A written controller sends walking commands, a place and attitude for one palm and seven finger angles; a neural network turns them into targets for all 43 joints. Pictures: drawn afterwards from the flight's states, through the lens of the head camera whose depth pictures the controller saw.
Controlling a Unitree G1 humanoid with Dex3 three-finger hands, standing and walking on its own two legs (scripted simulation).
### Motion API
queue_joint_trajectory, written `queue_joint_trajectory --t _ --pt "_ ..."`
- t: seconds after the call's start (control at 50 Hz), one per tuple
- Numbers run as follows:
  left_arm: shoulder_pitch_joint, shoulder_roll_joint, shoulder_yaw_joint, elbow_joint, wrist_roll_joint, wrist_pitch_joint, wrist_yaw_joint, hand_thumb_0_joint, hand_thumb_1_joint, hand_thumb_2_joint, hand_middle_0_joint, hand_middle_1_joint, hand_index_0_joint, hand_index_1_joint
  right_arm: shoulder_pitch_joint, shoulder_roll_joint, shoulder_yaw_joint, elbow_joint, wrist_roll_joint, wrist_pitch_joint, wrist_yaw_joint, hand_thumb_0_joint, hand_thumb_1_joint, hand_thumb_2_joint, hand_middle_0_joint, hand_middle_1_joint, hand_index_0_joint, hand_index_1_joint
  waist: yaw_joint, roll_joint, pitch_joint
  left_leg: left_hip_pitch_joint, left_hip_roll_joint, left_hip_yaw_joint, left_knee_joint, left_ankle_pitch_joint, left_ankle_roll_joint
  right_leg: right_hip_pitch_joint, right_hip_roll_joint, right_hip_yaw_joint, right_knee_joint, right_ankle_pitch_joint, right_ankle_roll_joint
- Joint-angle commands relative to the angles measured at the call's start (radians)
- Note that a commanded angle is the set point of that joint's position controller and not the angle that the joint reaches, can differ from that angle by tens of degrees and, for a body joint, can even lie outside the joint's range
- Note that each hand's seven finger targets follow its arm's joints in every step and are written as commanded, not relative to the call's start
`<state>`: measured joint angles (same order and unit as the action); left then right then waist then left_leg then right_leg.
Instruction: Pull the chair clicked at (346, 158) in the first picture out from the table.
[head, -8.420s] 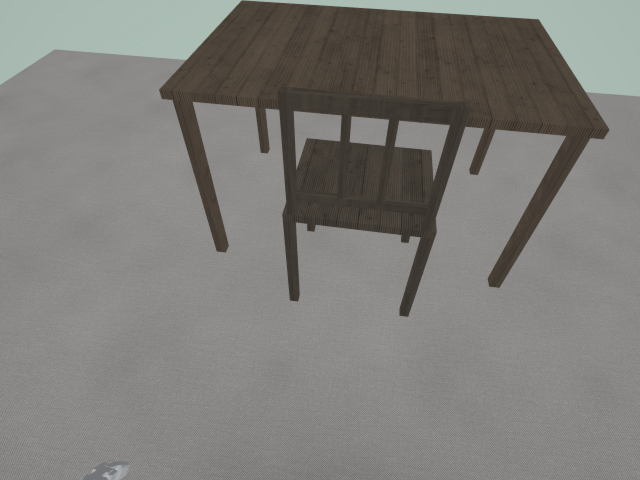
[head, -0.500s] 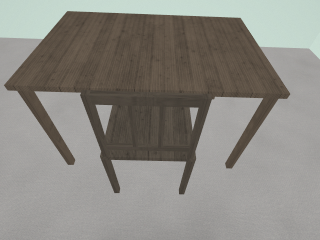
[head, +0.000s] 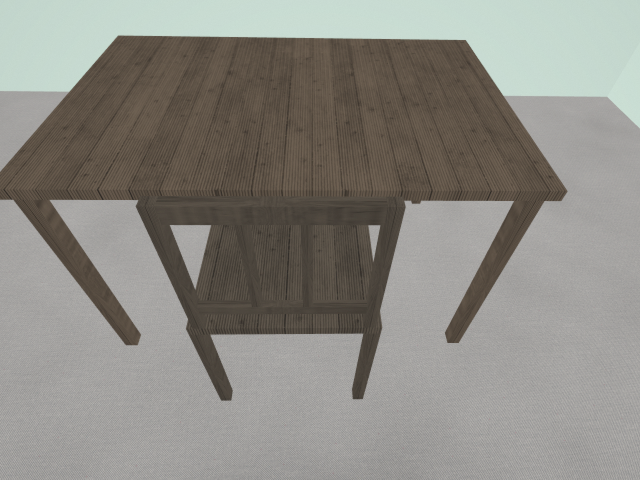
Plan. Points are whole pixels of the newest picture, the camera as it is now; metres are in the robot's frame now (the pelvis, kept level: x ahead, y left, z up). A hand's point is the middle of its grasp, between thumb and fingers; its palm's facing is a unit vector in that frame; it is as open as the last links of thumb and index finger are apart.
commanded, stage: shuffle to correct the standing spot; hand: left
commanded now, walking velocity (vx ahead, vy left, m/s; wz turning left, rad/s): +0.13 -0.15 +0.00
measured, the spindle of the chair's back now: (250, 267) +0.49 +0.16 -0.10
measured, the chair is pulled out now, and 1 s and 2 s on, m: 0.00 0.00 0.00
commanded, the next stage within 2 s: come to a stop and stand still in 0.14 s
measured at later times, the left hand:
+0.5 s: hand out of the picture +0.05 +0.10 -0.18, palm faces +0.07 -0.98 -0.16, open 7.4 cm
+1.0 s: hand out of the picture +0.07 +0.20 -0.18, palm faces +0.01 -0.97 -0.23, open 7.4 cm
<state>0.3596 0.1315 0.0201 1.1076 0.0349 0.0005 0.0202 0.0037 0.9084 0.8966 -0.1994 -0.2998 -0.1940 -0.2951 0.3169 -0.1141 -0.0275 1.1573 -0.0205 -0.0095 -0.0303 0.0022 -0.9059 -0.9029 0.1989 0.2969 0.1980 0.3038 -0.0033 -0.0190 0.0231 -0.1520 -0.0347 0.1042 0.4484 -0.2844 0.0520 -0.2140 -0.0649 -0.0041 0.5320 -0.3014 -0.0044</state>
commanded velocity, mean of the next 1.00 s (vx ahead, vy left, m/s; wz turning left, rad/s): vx -0.02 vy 0.00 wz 0.00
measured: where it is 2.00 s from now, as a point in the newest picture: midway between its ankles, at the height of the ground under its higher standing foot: outside the picture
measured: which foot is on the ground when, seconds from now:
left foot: down 0.00-0.14, up 0.16-0.32, down 0.34-1.00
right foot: down 0.00-1.00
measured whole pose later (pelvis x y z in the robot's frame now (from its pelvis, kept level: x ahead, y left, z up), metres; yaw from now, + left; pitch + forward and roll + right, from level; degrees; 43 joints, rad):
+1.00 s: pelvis +0.02 +0.01 -0.01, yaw -1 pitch -2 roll -1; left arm 0.27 0.20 0.00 0.93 0.03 0.01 0.04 0.01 0.91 0.90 -0.20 -0.30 -0.20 -0.30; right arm 0.25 -0.18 0.00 0.95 -0.02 0.02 -0.01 0.00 -0.91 -0.90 0.20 0.30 0.20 0.30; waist 0.01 0.00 0.03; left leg -0.31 -0.04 0.06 0.60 -0.26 0.09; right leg -0.20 -0.03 -0.02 0.58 -0.35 0.00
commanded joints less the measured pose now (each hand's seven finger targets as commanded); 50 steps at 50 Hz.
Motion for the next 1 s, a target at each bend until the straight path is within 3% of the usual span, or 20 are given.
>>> queue_joint_trajectory --t 0.0,0.08,0.12,0.18,0.28,0.32,0.36,0.4,0.46,0.52,0.62,0.68,0.7,0.72,0.76,0.8,0.84,0.88,0.92,0.98 --pt "0.061 0.045 0.023 -0.039 -0.006 -0.013 -0.007 0.000 0.900 0.900 -0.200 -0.300 -0.200 -0.300 0.085 -0.138 -0.034 -0.022 0.001 -0.020 -0.018 0.000 -0.900 -0.900 0.200 0.300 0.200 0.300 -0.006 0.064 0.106 -0.016 0.247 -0.237 -0.140 0.003 0.067 -0.115 0.015 -0.041 -0.003 0.069 -0.028" --pt "0.137 0.081 0.042 -0.019 -0.008 -0.017 -0.003 0.000 0.900 0.900 -0.200 -0.300 -0.200 -0.300 0.055 -0.108 -0.031 -0.038 0.004 -0.028 -0.024 0.000 -0.900 -0.900 0.200 0.300 0.200 0.300 0.027 -0.070 0.049 -0.160 0.138 -0.070 0.103 0.115 0.016 0.090 -0.045 0.076 -0.063 0.276 -0.081" --pt "0.205 0.129 0.055 0.004 -0.012 -0.022 0.006 0.000 0.900 0.900 -0.200 -0.300 -0.200 -0.300 -0.005 -0.072 -0.022 -0.065 0.005 -0.022 -0.021 0.000 -0.900 -0.900 0.200 0.300 0.200 0.300 0.052 -0.234 0.038 -0.351 0.052 0.023 0.355 -0.193 -0.030 0.226 -0.187 0.262 -0.147 0.481 -0.195" --pt "0.172 0.115 0.051 -0.015 -0.002 -0.019 0.020 0.000 0.900 0.900 -0.200 -0.300 -0.200 -0.300 -0.096 -0.069 -0.025 -0.107 0.009 -0.019 -0.018 0.000 -0.900 -0.900 0.200 0.300 0.200 0.300 0.048 -0.087 0.065 -0.447 0.083 -0.060 0.537 -0.351 -0.027 0.204 -0.234 0.294 -0.134 0.549 -0.305" --pt "0.021 0.091 0.039 -0.055 -0.019 -0.017 0.011 0.000 0.900 0.900 -0.200 -0.300 -0.200 -0.300 0.064 -0.025 -0.007 -0.053 0.004 -0.028 -0.015 0.000 -0.900 -0.900 0.200 0.300 0.200 0.300 -0.048 -0.037 0.062 0.016 0.044 -0.005 0.021 0.087 -0.038 -0.094 -0.072 0.101 -0.012 0.389 -0.126" --pt "0.056 0.031 0.024 -0.060 -0.023 -0.025 0.008 0.000 0.900 0.900 -0.200 -0.300 -0.200 -0.300 0.114 -0.150 -0.023 -0.044 0.000 -0.036 -0.021 0.000 -0.900 -0.900 0.200 0.300 0.200 0.300 -0.038 0.195 -0.005 0.105 0.324 -0.338 -0.081 0.456 0.105 -0.156 0.044 -0.021 0.179 0.033 -0.012" --pt "0.059 0.028 0.016 -0.043 -0.022 -0.013 0.022 0.000 0.900 0.900 -0.200 -0.300 -0.200 -0.300 0.008 -0.142 -0.009 -0.062 0.006 -0.029 -0.021 0.000 -0.900 -0.900 0.200 0.300 0.200 0.300 0.017 0.226 0.055 -0.056 0.334 -0.321 -0.103 0.618 0.138 -0.058 0.025 0.006 0.152 -0.190 -0.001" --pt "0.108 0.043 0.009 -0.001 -0.023 -0.020 0.028 0.000 0.900 0.900 -0.200 -0.300 -0.200 -0.300 -0.079 -0.110 0.004 -0.078 0.019 -0.024 -0.024 0.000 -0.900 -0.900 0.200 0.300 0.200 0.300 0.050 0.141 0.053 -0.041 0.215 -0.207 -0.011 0.679 0.067 0.031 -0.005 0.042 -0.080 0.152 -0.002" --pt "0.097 0.109 0.016 -0.001 -0.019 -0.037 0.043 0.000 0.900 0.900 -0.200 -0.300 -0.200 -0.300 -0.070 -0.104 -0.014 -0.089 0.024 0.003 -0.021 0.000 -0.900 -0.900 0.200 0.300 0.200 0.300 0.015 -0.099 0.017 -0.014 0.132 -0.096 0.054 0.403 -0.033 0.082 -0.097 0.085 -0.090 0.835 0.007" --pt "0.092 0.149 0.026 -0.032 -0.016 -0.028 0.052 0.000 0.900 0.900 -0.200 -0.300 -0.200 -0.300 -0.081 -0.117 -0.023 -0.116 0.019 0.026 -0.014 0.000 -0.900 -0.900 0.200 0.300 0.200 0.300 0.023 -0.101 -0.016 -0.092 0.094 -0.057 0.085 0.227 -0.052 0.167 -0.149 0.114 -0.051 1.048 -0.008" --pt "0.042 0.173 0.033 -0.093 -0.009 -0.011 0.047 0.000 0.900 0.900 -0.200 -0.300 -0.200 -0.300 -0.112 -0.122 -0.027 -0.164 0.015 0.039 -0.005 0.000 -0.900 -0.900 0.200 0.300 0.200 0.300 0.022 -0.075 -0.023 -0.087 0.078 -0.077 0.126 0.198 -0.057 0.118 -0.170 0.145 -0.048 0.858 -0.094" --pt "-0.011 0.167 0.027 -0.125 -0.012 -0.006 0.042 0.000 0.900 0.900 -0.200 -0.300 -0.200 -0.300 -0.099 -0.139 -0.027 -0.164 0.015 0.035 -0.001 0.000 -0.900 -0.900 0.200 0.300 0.200 0.300 0.003 -0.048 -0.022 0.037 0.116 -0.108 0.060 0.343 -0.043 -0.008 -0.121 0.106 -0.057 0.578 -0.071" --pt "0.057 0.160 0.021 -0.120 -0.009 -0.045 0.067 0.000 0.900 0.900 -0.200 -0.300 -0.200 -0.300 -0.139 -0.179 -0.030 -0.238 0.014 0.003 0.003 0.000 -0.900 -0.900 0.200 0.300 0.200 0.300 0.009 -0.042 -0.055 -0.016 0.124 -0.063 0.243 0.328 -0.041 0.005 -0.120 0.161 -0.072 0.956 0.010" --pt "0.024 0.221 0.031 -0.176 -0.008 -0.046 0.058 0.000 0.900 0.900 -0.200 -0.300 -0.200 -0.300 -0.085 -0.128 -0.022 -0.263 0.014 0.011 0.017 0.000 -0.900 -0.900 0.200 0.300 0.200 0.300 -0.002 -0.192 -0.094 -0.191 0.068 -0.089 0.258 -0.034 -0.023 0.149 -0.161 0.174 -0.051 0.907 -0.036" --pt "-0.014 0.208 0.032 -0.217 -0.004 -0.051 0.052 0.000 0.900 0.900 -0.200 -0.300 -0.200 -0.300 -0.088 -0.122 -0.014 -0.285 0.012 0.012 0.021 0.000 -0.900 -0.900 0.200 0.300 0.200 0.300 -0.010 -0.088 -0.112 -0.202 0.058 -0.069 0.220 -0.091 -0.024 0.167 -0.183 0.154 -0.023 0.875 -0.126" --pt "-0.041 0.202 0.025 -0.231 -0.016 -0.043 0.047 0.000 0.900 0.900 -0.200 -0.300 -0.200 -0.300 -0.029 -0.130 -0.010 -0.264 0.010 0.003 0.018 0.000 -0.900 -0.900 0.200 0.300 0.200 0.300 -0.039 0.003 -0.095 -0.062 0.065 -0.087 0.079 0.153 -0.012 0.069 -0.108 0.084 0.056 0.691 -0.096" --pt "-0.021 0.167 0.013 -0.225 -0.021 -0.013 0.043 0.000 0.900 0.900 -0.200 -0.300 -0.200 -0.300 -0.041 -0.180 -0.007 -0.267 0.004 -0.001 0.013 0.000 -0.900 -0.900 0.200 0.300 0.200 0.300 -0.001 0.177 -0.023 -0.088 0.182 -0.250 0.013 0.340 0.053 -0.017 0.009 0.001 0.057 0.122 -0.037" --pt "0.001 0.149 0.003 -0.209 -0.017 0.005 0.035 0.000 0.900 0.900 -0.200 -0.300 -0.200 -0.300 -0.088 -0.199 -0.003 -0.283 0.003 0.000 0.011 0.000 -0.900 -0.900 0.200 0.300 0.200 0.300 0.031 0.154 0.078 -0.214 0.215 -0.338 -0.090 0.138 0.091 -0.017 0.051 -0.020 0.047 -0.137 -0.028" --pt "0.005 0.147 0.000 -0.201 -0.012 0.008 0.028 0.000 0.900 0.900 -0.200 -0.300 -0.200 -0.300 -0.099 -0.206 -0.004 -0.289 0.003 0.003 0.015 0.000 -0.900 -0.900 0.200 0.300 0.200 0.300 0.034 0.068 0.100 -0.276 0.181 -0.328 -0.139 -0.149 0.066 -0.008 0.036 0.006 -0.012 -0.111 -0.035" --pt "-0.011 0.163 0.005 -0.204 -0.010 0.009 0.019 0.000 0.900 0.900 -0.200 -0.300 -0.200 -0.300 -0.080 -0.212 -0.009 -0.276 -0.001 0.007 0.020 0.000 -0.900 -0.900 0.200 0.300 0.200 0.300 0.021 0.086 0.081 -0.267 0.155 -0.321 -0.193 -0.309 0.039 -0.029 0.033 0.012 -0.027 -0.132 -0.039"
